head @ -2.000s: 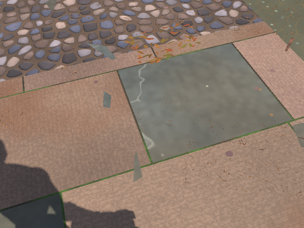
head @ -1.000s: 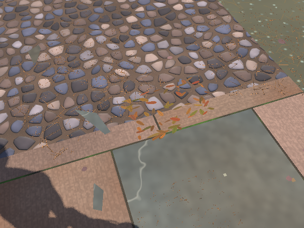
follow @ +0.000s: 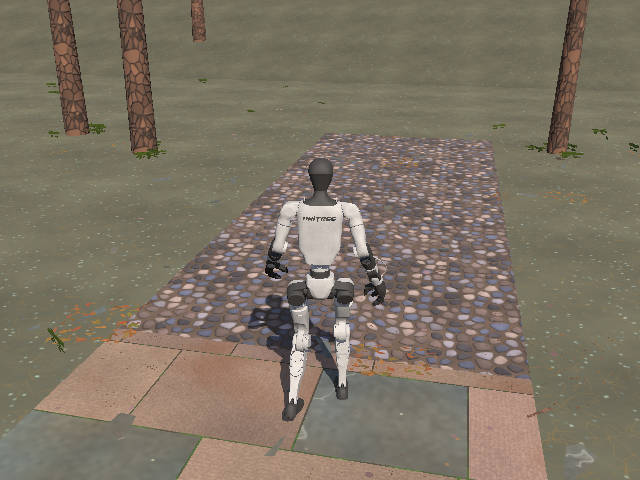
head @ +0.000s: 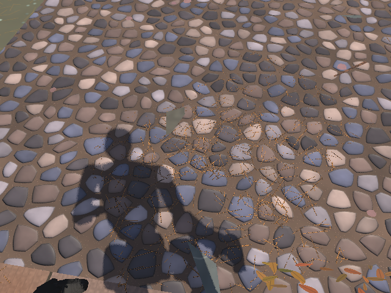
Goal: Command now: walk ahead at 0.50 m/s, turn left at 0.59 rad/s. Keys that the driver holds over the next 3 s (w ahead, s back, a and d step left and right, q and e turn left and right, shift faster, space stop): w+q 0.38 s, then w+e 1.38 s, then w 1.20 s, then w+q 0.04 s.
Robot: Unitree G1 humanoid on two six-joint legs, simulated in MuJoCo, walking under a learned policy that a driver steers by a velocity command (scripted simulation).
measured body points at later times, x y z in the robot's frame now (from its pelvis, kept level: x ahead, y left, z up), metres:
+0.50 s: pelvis +0.25 +0.07 -0.01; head +0.29 +0.09 +0.44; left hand +0.19 +0.35 -0.14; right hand +0.54 -0.10 -0.07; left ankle +0.33 +0.18 -0.73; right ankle +0.10 -0.12 -0.67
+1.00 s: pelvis +0.54 +0.11 -0.01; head +0.57 +0.11 +0.44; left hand +0.72 +0.36 -0.10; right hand +0.59 -0.18 -0.13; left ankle +0.33 +0.18 -0.72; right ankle +0.67 +0.03 -0.73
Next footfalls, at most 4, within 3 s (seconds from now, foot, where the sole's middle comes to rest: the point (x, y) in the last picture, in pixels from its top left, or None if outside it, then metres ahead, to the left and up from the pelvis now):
0.46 left None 0.36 0.19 -0.76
1.00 right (187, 230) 0.71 0.03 -0.76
1.46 left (140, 168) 1.00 0.22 -0.76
1.98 right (224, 137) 1.15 -0.15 -0.76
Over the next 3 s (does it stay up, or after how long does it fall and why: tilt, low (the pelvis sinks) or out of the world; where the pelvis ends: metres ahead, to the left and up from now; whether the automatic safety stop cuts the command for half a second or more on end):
stays up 1.55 -0.25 0.01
